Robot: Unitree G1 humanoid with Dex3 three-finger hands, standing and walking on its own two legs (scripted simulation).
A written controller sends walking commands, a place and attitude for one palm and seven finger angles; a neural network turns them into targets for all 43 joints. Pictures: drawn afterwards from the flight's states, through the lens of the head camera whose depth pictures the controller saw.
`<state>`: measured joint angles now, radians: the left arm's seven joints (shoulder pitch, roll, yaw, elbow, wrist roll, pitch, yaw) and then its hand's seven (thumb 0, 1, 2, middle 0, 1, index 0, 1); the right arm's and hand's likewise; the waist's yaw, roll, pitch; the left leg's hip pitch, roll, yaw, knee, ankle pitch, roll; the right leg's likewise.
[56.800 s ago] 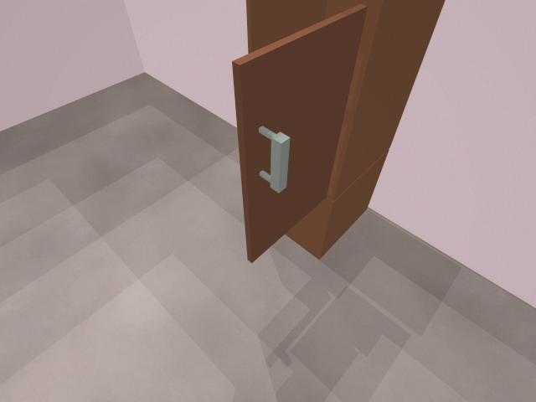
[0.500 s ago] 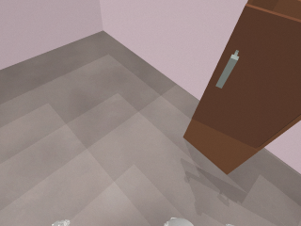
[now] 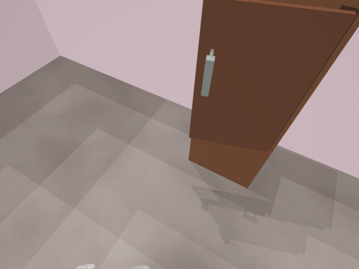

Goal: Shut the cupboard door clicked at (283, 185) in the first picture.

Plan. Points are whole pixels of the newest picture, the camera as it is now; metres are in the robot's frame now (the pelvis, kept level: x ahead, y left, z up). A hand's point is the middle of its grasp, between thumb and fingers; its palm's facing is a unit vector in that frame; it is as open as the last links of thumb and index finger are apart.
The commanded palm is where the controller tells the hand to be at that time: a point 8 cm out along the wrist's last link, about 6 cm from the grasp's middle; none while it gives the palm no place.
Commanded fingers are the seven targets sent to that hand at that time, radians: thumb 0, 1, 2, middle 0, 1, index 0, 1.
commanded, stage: turn to face it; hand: left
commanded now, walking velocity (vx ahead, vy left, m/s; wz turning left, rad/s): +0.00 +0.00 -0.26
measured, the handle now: (208, 73) +0.65 -0.05 +0.05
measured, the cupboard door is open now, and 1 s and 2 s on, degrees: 17 17 17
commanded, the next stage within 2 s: take the last steps up to it in 0.10 s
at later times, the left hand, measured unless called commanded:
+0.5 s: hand out of the picture +0.13 +0.16 -0.16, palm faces -0.09 -0.97 -0.22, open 7.4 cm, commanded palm none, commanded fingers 0.00 0.90 0.90 -0.20 -0.30 -0.20 -0.30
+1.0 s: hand (155, 199) +0.32 +0.09 -0.16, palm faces -0.23 -0.95 -0.20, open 7.4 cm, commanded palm none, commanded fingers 0.00 0.90 0.90 -0.20 -0.30 -0.20 -0.30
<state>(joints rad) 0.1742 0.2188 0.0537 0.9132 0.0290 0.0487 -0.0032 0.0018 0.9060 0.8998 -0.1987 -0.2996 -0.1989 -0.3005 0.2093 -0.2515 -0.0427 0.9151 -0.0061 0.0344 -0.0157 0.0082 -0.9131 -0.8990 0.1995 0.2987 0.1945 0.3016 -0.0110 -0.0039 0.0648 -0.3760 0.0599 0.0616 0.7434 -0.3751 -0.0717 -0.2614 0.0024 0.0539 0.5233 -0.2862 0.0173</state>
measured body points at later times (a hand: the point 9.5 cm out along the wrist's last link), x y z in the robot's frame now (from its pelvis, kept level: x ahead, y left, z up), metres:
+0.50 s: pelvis +0.05 -0.02 +0.00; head +0.07 -0.03 +0.45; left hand +0.13 +0.21 -0.14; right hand +0.03 -0.28 -0.15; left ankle +0.03 +0.10 -0.68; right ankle -0.02 -0.12 -0.73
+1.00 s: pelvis +0.18 -0.08 +0.00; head +0.22 -0.08 +0.45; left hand +0.33 +0.14 -0.14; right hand +0.11 -0.31 -0.14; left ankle +0.17 +0.07 -0.73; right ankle +0.22 -0.24 -0.72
